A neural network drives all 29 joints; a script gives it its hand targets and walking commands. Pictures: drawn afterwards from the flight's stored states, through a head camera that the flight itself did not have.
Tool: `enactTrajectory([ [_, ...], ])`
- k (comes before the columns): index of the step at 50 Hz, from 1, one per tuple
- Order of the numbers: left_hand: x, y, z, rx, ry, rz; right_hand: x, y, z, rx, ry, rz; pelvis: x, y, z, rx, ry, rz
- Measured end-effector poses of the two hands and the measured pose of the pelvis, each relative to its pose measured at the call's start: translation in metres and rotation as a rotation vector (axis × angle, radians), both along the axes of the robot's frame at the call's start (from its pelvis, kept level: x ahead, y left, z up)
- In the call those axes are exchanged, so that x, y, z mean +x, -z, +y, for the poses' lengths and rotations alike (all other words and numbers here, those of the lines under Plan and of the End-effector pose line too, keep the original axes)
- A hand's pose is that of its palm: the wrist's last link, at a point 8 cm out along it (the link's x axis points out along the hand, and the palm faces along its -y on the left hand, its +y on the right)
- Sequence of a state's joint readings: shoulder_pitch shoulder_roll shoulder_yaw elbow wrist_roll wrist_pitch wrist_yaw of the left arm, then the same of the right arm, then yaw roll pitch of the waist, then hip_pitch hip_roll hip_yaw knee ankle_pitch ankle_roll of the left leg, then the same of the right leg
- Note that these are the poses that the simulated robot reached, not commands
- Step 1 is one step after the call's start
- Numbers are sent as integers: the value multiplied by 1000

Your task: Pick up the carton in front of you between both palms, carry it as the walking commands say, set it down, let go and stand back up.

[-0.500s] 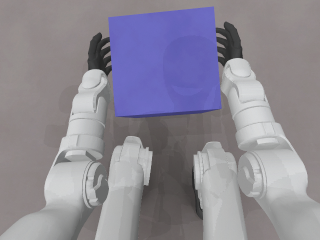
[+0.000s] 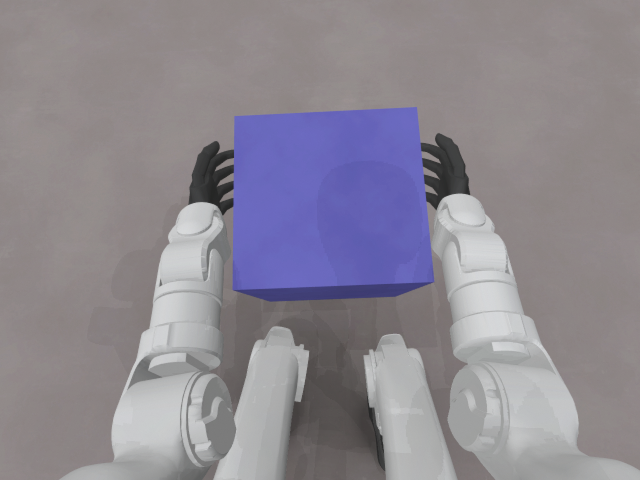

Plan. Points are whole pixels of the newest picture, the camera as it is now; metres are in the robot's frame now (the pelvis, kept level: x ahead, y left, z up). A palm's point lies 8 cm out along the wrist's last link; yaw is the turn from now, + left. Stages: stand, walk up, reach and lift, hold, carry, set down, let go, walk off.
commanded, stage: reach and lift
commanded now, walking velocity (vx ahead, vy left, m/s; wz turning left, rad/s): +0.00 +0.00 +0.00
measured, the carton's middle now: (329, 222) +0.45 +0.02 -0.13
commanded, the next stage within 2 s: none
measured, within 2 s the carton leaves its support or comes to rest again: neither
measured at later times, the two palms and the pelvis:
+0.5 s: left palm (154, 173) +0.41 +0.16 +0.11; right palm (530, 172) +0.42 -0.14 +0.11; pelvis +0.05 +0.00 +0.15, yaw +0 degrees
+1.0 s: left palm (12, 86) +0.38 +0.16 +0.25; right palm out of the picture +0.38 -0.14 +0.26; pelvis +0.10 +0.00 +0.25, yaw +1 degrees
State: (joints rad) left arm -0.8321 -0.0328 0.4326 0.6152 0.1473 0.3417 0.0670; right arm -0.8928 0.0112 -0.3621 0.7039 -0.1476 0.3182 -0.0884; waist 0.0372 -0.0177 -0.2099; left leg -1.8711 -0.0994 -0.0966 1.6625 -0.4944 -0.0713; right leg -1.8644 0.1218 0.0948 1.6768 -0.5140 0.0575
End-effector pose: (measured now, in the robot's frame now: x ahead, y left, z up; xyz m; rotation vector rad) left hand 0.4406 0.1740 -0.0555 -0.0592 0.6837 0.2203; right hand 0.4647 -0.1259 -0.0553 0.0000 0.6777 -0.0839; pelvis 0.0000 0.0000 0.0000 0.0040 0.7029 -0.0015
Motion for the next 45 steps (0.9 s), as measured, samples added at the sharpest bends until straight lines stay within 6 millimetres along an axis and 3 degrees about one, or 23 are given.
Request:
enactTrajectory([
  [31,-41,-201,-11,-3,44,8,-54,-201,-12,3,45,8,68,-178,1,-2,-5,-340],
  [45,-56,-283,-15,3,65,-8,-74,-284,-16,-6,53,-8,94,-235,2,-1,-8,-571],
])
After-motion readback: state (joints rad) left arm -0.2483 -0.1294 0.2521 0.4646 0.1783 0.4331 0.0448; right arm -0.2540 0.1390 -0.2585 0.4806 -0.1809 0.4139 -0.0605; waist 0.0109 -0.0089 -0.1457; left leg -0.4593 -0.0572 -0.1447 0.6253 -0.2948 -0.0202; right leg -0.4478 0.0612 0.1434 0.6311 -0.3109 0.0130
